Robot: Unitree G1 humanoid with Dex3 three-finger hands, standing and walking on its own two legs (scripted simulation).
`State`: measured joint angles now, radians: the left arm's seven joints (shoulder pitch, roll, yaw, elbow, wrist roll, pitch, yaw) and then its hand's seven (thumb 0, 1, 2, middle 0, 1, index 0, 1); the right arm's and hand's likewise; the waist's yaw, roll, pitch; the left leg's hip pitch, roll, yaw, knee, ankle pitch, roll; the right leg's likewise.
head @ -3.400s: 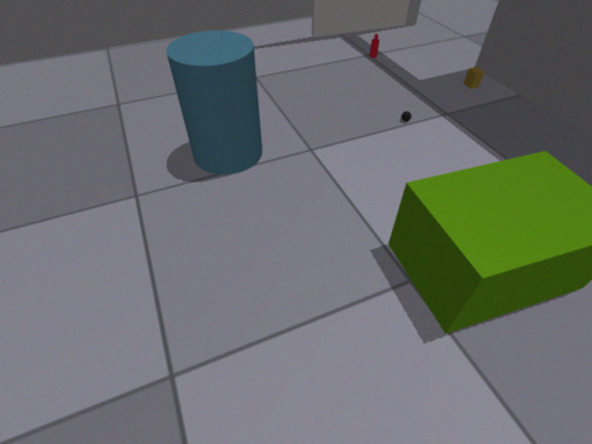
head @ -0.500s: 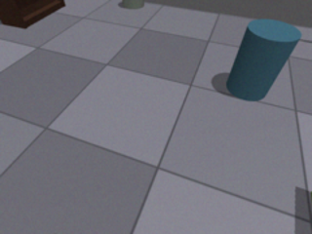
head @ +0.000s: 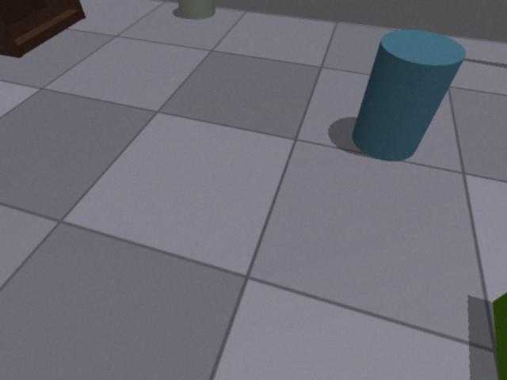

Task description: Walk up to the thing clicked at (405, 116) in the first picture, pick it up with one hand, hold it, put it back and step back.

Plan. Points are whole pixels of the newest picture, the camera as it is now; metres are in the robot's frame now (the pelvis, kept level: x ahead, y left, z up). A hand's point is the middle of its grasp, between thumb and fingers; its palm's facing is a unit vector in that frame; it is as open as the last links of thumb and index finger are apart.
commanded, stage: stand
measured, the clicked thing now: out of the picture +1.15 -1.81 -0.75
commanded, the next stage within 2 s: none
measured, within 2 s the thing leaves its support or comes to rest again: neither
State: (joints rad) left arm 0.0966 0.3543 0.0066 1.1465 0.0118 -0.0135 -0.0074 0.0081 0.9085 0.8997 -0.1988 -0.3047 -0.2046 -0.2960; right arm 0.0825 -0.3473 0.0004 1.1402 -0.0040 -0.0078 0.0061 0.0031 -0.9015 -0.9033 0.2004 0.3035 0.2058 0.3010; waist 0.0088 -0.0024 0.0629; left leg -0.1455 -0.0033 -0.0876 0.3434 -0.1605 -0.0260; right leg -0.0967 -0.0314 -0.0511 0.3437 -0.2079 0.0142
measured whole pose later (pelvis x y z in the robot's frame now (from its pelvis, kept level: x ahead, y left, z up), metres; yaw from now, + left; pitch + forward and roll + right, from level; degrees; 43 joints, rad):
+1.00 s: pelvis +0.00 -0.01 +0.00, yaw -1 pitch -2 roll +0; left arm 0.12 0.36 0.01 1.12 0.01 -0.01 -0.01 0.01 0.91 0.90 -0.20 -0.30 -0.20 -0.30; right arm 0.11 -0.35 0.01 1.13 -0.01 -0.01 0.00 0.00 -0.90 -0.90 0.20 0.30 0.21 0.30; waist 0.01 0.00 0.05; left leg -0.13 0.02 -0.08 0.33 -0.16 -0.04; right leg -0.09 -0.01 -0.05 0.34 -0.21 0.00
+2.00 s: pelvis +0.01 -0.01 +0.00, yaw -1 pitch -2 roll +0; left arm 0.13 0.36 0.00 1.12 0.01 -0.01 -0.01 0.01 0.91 0.90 -0.20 -0.30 -0.20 -0.30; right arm 0.12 -0.35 0.01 1.13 -0.01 0.00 0.00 0.00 -0.90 -0.90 0.20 0.30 0.21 0.30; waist 0.01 0.00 0.06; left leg -0.12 0.01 -0.07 0.33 -0.17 -0.03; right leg -0.08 -0.02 -0.03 0.33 -0.21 0.00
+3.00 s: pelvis +0.37 +0.01 -0.02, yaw +0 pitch -3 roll +0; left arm 0.16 0.39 0.06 0.89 0.00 -0.09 -0.07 0.01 0.91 0.90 -0.20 -0.30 -0.20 -0.30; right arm 0.30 -0.43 -0.06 0.96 0.00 -0.05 0.04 0.01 -0.90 -0.90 0.20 0.30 0.21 0.30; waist 0.00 0.05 0.07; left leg -0.29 0.05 0.00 1.13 -0.40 0.03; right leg -0.30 -0.06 -0.10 0.60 -0.25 -0.02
